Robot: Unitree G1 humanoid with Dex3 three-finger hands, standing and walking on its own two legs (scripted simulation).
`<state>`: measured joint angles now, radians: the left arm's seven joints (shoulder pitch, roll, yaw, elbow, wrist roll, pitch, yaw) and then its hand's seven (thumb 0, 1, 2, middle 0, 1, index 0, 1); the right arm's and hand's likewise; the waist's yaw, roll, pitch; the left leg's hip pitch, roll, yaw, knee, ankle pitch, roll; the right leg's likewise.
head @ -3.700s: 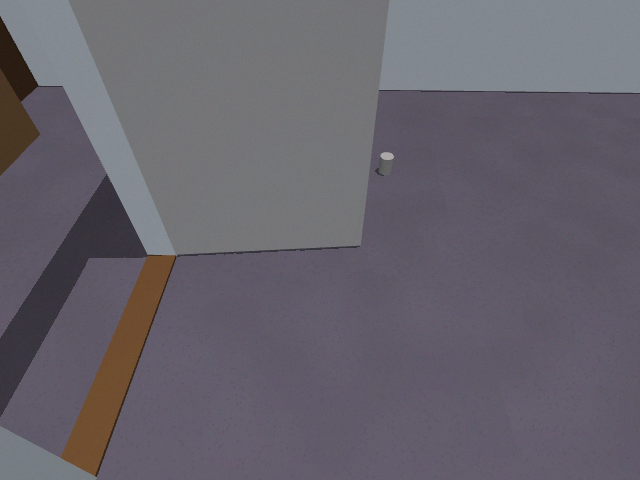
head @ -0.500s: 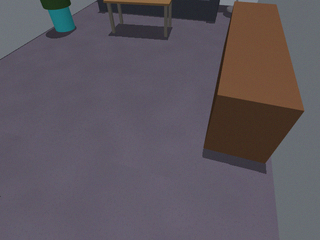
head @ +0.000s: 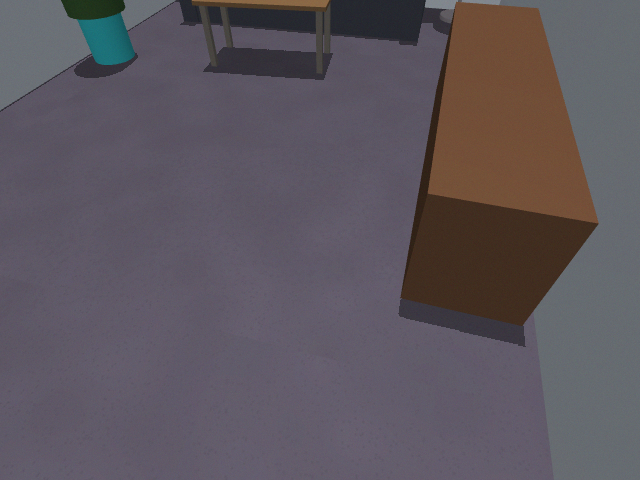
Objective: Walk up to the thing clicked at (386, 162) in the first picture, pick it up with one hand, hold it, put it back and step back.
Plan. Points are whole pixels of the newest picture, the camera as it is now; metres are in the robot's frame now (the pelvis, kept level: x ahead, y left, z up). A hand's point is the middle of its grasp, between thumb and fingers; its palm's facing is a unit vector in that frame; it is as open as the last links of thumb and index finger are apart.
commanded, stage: walk up
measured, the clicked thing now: out of the picture +0.81 +1.51 -0.73
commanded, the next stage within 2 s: stand in 0.12 s
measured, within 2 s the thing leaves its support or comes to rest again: neither
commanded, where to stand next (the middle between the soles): +0.07 +0.02 m, yaw +3 degrees
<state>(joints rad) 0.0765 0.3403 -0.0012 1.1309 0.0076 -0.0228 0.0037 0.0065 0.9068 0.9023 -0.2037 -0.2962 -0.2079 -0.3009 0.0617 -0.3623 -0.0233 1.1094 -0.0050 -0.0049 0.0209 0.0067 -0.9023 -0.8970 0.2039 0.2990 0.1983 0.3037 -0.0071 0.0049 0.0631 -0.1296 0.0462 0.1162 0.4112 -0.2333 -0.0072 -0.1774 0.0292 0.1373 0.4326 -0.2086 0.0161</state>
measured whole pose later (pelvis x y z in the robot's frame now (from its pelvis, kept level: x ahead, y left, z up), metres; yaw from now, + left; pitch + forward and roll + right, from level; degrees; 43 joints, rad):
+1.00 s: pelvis +0.00 +0.00 +0.01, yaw +4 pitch -2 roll +0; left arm 0.12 0.34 0.00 1.14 0.01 -0.01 0.00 0.01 0.91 0.90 -0.20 -0.30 -0.21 -0.30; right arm 0.09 -0.35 -0.01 1.14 -0.01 -0.01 0.01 0.01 -0.90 -0.90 0.20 0.30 0.20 0.30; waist 0.00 0.00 0.05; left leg -0.12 0.02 0.06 0.33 -0.18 0.00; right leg -0.13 0.00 0.08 0.32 -0.17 0.02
